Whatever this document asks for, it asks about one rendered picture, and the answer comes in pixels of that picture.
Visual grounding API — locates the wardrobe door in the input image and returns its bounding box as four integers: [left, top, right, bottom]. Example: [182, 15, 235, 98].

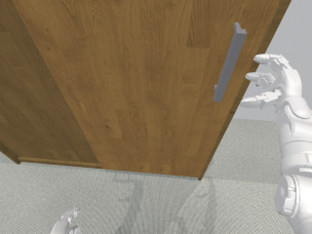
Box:
[12, 0, 281, 177]
[0, 0, 99, 164]

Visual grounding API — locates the left robot hand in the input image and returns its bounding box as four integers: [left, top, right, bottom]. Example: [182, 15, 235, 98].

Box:
[50, 207, 82, 234]

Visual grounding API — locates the right robot hand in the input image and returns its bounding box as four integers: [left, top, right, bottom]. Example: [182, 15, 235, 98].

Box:
[240, 54, 302, 110]

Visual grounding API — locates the handle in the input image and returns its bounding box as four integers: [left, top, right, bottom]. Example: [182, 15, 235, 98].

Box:
[213, 22, 248, 102]

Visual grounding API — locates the robot right upper arm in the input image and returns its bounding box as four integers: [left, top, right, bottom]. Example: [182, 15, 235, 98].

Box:
[274, 174, 312, 234]

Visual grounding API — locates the robot right forearm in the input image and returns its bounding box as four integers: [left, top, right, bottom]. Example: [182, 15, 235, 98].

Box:
[275, 96, 312, 178]

